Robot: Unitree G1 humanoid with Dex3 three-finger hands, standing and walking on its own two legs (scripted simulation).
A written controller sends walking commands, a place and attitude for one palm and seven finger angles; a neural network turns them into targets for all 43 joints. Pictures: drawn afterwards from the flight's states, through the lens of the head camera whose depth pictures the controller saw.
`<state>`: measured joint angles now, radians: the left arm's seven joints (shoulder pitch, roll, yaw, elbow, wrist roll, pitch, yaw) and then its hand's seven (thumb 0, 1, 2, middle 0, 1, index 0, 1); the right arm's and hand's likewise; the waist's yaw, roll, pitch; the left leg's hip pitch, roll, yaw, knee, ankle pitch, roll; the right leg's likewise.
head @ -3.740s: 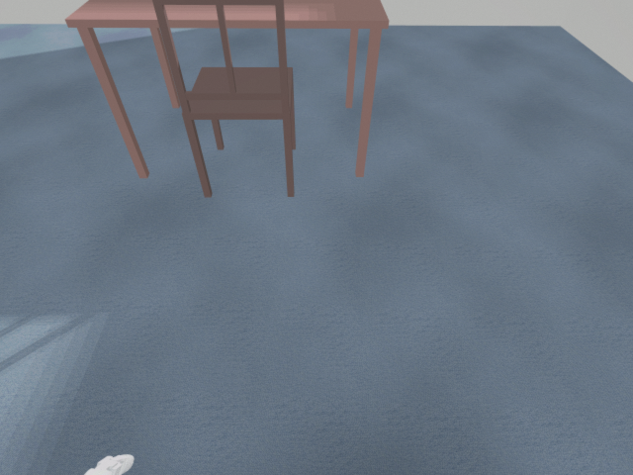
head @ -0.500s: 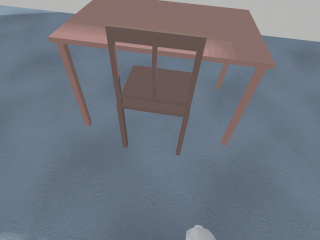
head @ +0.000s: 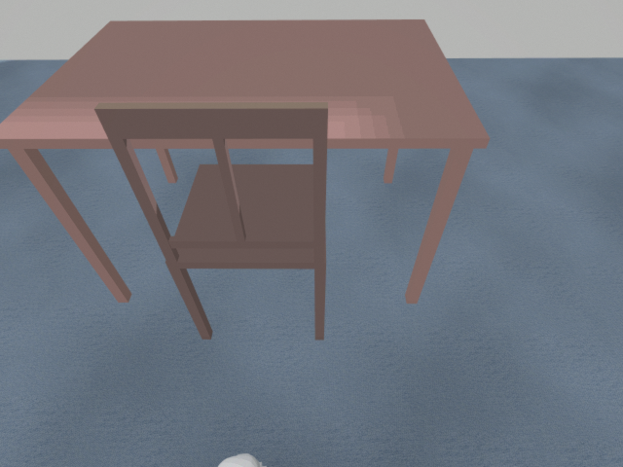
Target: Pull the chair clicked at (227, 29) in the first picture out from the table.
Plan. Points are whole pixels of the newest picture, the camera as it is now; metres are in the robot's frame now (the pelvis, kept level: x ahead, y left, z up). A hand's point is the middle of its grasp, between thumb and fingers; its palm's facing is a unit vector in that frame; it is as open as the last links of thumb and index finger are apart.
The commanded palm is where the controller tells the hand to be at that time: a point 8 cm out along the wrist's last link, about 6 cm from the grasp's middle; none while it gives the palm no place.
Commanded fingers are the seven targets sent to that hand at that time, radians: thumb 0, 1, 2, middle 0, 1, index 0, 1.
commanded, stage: take the last steps up to it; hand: left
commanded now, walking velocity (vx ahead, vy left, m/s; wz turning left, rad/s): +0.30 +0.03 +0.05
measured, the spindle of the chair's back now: (231, 194) +0.68 +0.22 -0.09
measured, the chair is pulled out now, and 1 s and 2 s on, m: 0.00 0.00 0.00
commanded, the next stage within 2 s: come to a stop and stand still in 0.52 s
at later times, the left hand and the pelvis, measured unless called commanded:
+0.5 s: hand (167, 464) +0.17 +0.23 -0.18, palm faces +0.04 -0.99 -0.17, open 7.4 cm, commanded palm none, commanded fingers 0.00 0.90 0.90 -0.20 -0.30 -0.20 -0.30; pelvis +0.14 +0.06 +0.00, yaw -1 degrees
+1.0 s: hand (195, 388) +0.28 +0.22 -0.17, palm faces +0.04 -0.97 -0.24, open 7.3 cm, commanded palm none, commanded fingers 0.00 0.90 0.90 -0.20 -0.30 -0.20 -0.30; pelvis +0.19 +0.04 -0.01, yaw +0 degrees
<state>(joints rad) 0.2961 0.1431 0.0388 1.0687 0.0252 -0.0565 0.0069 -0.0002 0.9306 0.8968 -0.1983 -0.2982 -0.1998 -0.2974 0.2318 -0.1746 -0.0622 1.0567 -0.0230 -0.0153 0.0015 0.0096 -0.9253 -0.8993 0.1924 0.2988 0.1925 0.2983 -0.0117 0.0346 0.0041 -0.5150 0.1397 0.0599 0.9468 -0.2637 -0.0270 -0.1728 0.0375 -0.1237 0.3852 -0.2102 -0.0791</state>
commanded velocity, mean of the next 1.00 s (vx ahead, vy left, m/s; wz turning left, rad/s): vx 0.06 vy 0.03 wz -0.01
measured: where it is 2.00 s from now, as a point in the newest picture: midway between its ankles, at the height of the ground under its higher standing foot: outside the picture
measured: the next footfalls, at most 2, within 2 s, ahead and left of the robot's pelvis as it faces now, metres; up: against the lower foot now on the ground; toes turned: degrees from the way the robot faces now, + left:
left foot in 0.20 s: +0.16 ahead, +0.14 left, +0.00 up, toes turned +9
right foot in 0.68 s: +0.27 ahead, -0.08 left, +0.00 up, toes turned -7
